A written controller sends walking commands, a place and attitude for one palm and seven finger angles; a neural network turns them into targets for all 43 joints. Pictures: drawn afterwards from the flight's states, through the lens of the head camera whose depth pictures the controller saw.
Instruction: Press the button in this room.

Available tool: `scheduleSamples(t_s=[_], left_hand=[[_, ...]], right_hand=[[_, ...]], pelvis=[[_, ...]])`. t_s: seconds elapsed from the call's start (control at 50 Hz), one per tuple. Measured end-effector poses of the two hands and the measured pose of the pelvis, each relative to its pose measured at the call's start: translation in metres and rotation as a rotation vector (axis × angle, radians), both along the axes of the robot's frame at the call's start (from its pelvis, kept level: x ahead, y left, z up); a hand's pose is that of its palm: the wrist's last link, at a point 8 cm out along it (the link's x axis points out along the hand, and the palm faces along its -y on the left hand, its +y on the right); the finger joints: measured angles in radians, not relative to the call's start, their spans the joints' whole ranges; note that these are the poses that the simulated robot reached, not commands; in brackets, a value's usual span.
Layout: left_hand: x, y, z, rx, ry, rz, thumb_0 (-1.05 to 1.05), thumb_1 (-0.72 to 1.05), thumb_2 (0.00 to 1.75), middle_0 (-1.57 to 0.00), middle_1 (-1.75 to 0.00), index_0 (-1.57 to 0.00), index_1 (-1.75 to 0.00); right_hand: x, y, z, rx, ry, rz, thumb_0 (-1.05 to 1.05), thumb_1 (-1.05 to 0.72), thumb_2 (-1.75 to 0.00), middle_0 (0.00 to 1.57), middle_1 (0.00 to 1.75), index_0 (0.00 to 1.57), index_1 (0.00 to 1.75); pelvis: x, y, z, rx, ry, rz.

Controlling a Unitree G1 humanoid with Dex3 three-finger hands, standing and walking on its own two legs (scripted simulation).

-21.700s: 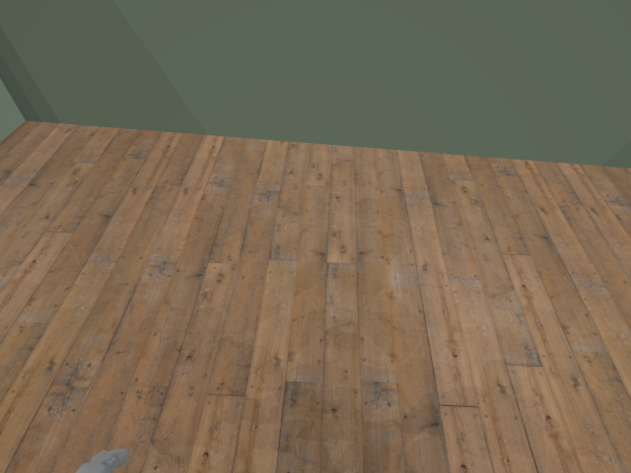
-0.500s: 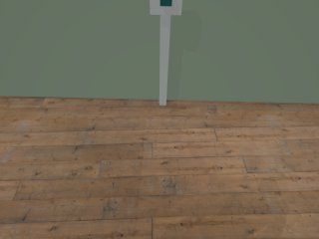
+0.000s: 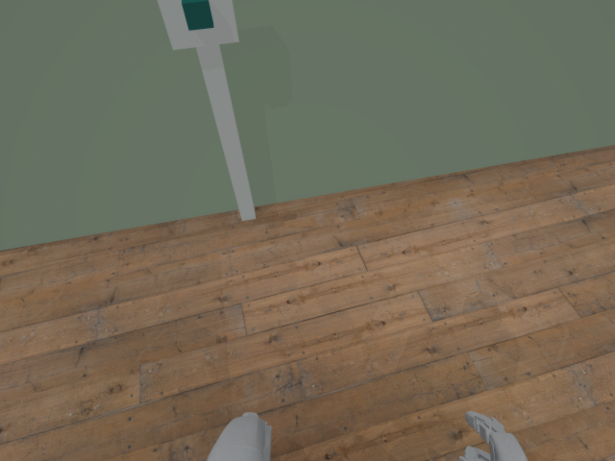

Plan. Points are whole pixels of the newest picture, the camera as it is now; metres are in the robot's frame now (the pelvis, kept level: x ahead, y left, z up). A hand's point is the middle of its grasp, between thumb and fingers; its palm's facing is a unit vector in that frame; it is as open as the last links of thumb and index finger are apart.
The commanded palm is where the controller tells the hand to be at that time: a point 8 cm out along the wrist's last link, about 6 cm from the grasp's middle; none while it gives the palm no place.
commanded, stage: walk to a spot facing it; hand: left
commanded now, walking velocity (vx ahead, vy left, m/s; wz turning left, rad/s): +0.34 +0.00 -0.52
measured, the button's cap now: (198, 12) +1.01 +0.37 +0.08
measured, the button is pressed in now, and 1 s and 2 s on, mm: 0 0 0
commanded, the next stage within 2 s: turn to face it in 0.84 s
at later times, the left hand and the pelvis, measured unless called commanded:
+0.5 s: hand (211, 300) +0.38 +0.23 -0.15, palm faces -0.28 -0.92 -0.26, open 7.4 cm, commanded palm none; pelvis +0.19 +0.05 +0.00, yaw -18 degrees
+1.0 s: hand (286, 268) +0.46 +0.10 -0.16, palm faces -0.50 -0.83 -0.25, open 7.3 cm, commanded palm none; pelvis +0.28 -0.02 -0.01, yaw -34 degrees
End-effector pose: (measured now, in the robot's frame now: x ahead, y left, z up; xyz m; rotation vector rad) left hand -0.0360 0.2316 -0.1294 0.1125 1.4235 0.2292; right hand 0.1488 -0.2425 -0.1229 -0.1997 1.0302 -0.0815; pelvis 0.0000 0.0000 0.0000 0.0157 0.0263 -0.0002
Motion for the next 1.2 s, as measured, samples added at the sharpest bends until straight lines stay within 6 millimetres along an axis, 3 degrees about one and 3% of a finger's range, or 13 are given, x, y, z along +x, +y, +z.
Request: scheduleSamples(t_s=[0.12,0.2,0.26,0.36,0.42,0.5,0.64,0.7,0.76,0.86,0.96,1.08,1.2], left_hand=[[0.037,0.024,-0.011,-0.025,0.057,-0.014,0.0,0.91,0.9,-0.21,-0.3,-0.2,-0.3],[0.082,0.056,-0.033,-0.034,0.086,-0.053,0.0,0.91,0.9,-0.21,-0.3,-0.2,-0.3],[0.141,0.077,-0.036,-0.02,0.057,-0.134,0.0,0.91,0.9,-0.21,-0.3,-0.2,-0.3],[0.268,0.088,-0.018,0.008,-0.105,-0.281,0.01,0.92,0.9,-0.2,-0.3,-0.2,-0.3],[0.34,0.078,-0.005,0.021,-0.204,-0.355,0.0,0.92,0.9,-0.2,-0.3,-0.19,-0.3],[0.42,0.044,0.007,0.02,-0.288,-0.458,0.0,0.92,0.9,-0.19,-0.3,-0.19,-0.3],[0.519,-0.057,0.003,-0.017,-0.376,-0.654,0.0,0.92,0.9,-0.2,-0.3,-0.19,-0.3],[0.535,-0.093,-0.004,-0.036,-0.408,-0.701,0.0,0.92,0.9,-0.2,-0.3,-0.19,-0.3],[0.529,-0.109,-0.003,-0.047,-0.372,-0.706,0.0,0.91,0.9,-0.2,-0.3,-0.2,-0.3],[0.511,-0.113,0.001,-0.044,-0.274,-0.716,0.0,0.91,0.9,-0.21,-0.3,-0.2,-0.3],[0.512,-0.098,0.005,-0.023,-0.243,-0.698,0.0,0.92,0.9,-0.21,-0.3,-0.2,-0.3],[0.516,-0.07,0.0,-0.002,-0.211,-0.671,0.0,0.92,0.9,-0.21,-0.3,-0.2,-0.3],[0.521,-0.043,-0.02,-0.024,-0.186,-0.597,0.0,0.91,0.9,-0.2,-0.3,-0.2,-0.3]], right_hand=[[0.062,0.026,0.006,-0.017,-0.041,0.003,0.01,-0.91,-0.9,0.19,0.3,0.2,0.3],[0.089,0.046,-0.001,-0.041,-0.079,-0.028,0.01,-0.91,-0.9,0.2,0.3,0.2,0.3],[0.077,0.052,-0.001,-0.043,-0.05,-0.096,0.01,-0.91,-0.9,0.2,0.3,0.2,0.3],[0.016,0.058,-0.003,-0.032,0.122,-0.263,0.0,-0.9,-0.9,0.2,0.3,0.21,0.3],[-0.024,0.064,-0.007,-0.014,0.248,-0.364,0.01,-0.9,-0.9,0.2,0.3,0.2,0.3],[-0.065,0.072,-0.012,0.024,0.39,-0.48,0.01,-0.91,-0.9,0.2,0.3,0.2,0.3],[-0.09,0.069,-0.035,0.117,0.518,-0.637,0.01,-0.9,-0.9,0.2,0.3,0.2,0.3],[-0.075,0.051,-0.047,0.137,0.514,-0.669,0.01,-0.9,-0.9,0.2,0.3,0.2,0.3],[-0.04,0.025,-0.046,0.12,0.426,-0.672,0.01,-0.91,-0.9,0.2,0.3,0.2,0.3],[0.031,-0.021,-0.034,0.068,0.213,-0.656,0.01,-0.91,-0.9,0.2,0.3,0.2,0.3],[0.08,-0.047,-0.017,0.022,0.081,-0.641,0.01,-0.91,-0.9,0.2,0.3,0.2,0.3],[0.109,-0.049,-0.006,-0.015,0.055,-0.631,0.0,-0.91,-0.9,0.2,0.3,0.2,0.3],[0.119,-0.018,-0.006,-0.017,0.12,-0.594,0.01,-0.91,-0.9,0.2,0.3,0.2,0.3]], pelvis=[[0.05,0.026,-0.005,-0.014,0.002,-0.051],[0.089,0.049,-0.022,-0.025,-0.001,-0.107],[0.109,0.057,-0.02,-0.029,-0.021,-0.169],[0.143,0.061,-0.006,-0.035,-0.025,-0.229],[0.163,0.059,-0.003,-0.027,-0.018,-0.267],[0.188,0.05,-0.003,-0.016,-0.011,-0.316],[0.23,0.011,-0.023,0.007,-0.006,-0.406],[0.238,-0.005,-0.029,0.007,-0.018,-0.437],[0.244,-0.014,-0.022,0.012,-0.041,-0.471],[0.257,-0.021,-0.01,0.013,-0.039,-0.528],[0.271,-0.023,-0.006,0.011,-0.024,-0.575],[0.293,-0.017,-0.006,-0.018,-0.007,-0.584],[0.32,-0.008,-0.01,-0.042,-0.018,-0.532]])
